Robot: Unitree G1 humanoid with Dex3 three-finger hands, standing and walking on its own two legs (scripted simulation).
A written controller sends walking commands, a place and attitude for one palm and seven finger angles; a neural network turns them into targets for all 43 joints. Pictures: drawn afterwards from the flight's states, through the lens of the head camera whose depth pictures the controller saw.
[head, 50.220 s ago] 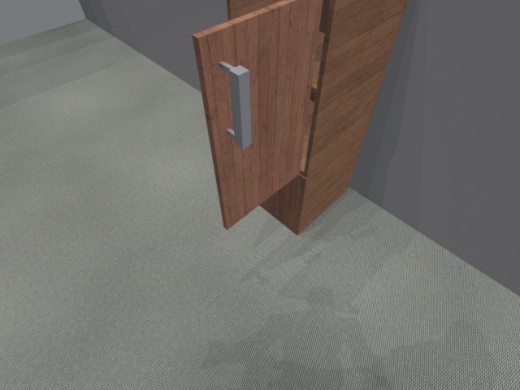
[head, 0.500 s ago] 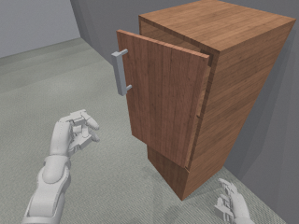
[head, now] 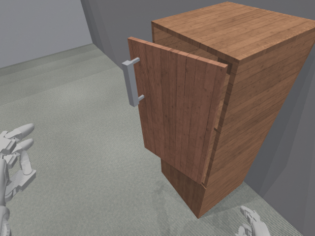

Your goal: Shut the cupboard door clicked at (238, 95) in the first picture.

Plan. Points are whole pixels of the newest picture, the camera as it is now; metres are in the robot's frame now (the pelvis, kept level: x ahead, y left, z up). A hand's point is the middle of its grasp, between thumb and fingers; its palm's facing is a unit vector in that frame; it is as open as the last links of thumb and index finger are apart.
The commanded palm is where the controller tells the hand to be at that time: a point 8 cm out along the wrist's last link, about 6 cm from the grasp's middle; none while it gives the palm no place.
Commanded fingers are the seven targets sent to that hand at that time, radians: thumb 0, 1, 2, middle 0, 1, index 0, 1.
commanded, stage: draw the hand back to the body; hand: left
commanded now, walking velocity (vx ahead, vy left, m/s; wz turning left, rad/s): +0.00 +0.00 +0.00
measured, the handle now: (135, 82) +0.60 +0.16 +0.10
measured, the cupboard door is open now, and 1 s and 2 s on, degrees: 17 17 17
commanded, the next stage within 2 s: step back with the hand held close in 0.34 s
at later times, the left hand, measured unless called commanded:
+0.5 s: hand (35, 170) +0.19 +0.27 +0.16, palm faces +0.47 -0.78 -0.41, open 7.4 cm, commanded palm +0.14 +0.30 +0.17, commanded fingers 0.00 0.90 0.90 -0.20 -0.30 -0.20 -0.30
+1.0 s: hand (7, 196) +0.14 +0.29 +0.15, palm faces +0.42 -0.77 -0.48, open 7.4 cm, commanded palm +0.07 +0.32 +0.17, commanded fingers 0.00 0.90 0.90 -0.20 -0.30 -0.20 -0.30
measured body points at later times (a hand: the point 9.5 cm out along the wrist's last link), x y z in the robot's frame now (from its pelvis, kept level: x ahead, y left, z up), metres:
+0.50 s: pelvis +0.00 +0.00 +0.00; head -0.02 -0.03 +0.45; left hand +0.16 +0.31 +0.18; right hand +0.18 -0.22 -0.09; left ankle -0.02 +0.11 -0.74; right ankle -0.02 -0.13 -0.74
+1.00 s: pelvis -0.07 +0.02 -0.01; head -0.07 +0.03 +0.44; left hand +0.11 +0.33 +0.18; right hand +0.11 -0.23 -0.08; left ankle -0.02 +0.11 -0.74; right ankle -0.02 -0.13 -0.74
